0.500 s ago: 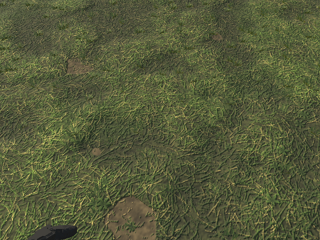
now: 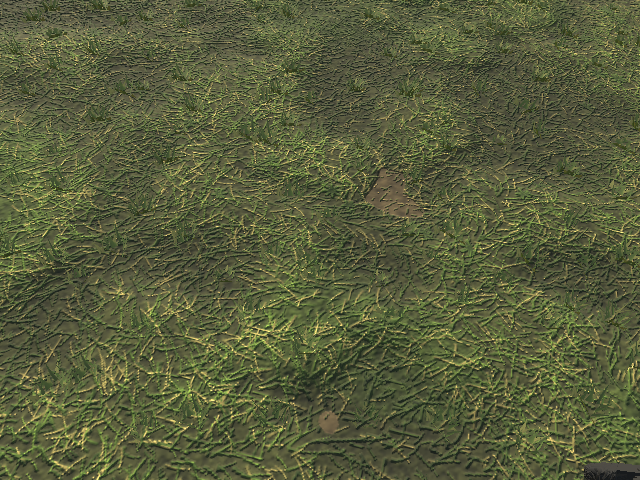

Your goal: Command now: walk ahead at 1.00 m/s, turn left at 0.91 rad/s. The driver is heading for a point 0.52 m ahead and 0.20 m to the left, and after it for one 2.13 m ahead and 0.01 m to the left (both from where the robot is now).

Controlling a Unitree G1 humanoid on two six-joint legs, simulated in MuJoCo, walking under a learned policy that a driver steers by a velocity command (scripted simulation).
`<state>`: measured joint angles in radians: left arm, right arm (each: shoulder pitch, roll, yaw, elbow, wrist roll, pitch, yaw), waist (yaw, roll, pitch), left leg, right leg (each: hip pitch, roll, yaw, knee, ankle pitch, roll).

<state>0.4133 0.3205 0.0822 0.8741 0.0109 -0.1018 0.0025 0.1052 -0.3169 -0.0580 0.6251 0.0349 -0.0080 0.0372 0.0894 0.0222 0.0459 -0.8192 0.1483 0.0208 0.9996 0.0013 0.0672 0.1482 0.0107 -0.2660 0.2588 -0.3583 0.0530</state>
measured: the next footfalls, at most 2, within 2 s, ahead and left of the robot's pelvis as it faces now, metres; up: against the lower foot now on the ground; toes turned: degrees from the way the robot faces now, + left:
left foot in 0.12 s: +0.33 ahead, +0.08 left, +0.00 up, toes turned +11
right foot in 0.58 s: +0.79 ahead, +0.11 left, +0.00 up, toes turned +30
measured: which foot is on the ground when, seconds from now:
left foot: up 0.00-0.10, down 0.12-0.58, up 0.60-1.00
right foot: down 0.00-0.10, up 0.12-0.56, down 0.58-1.00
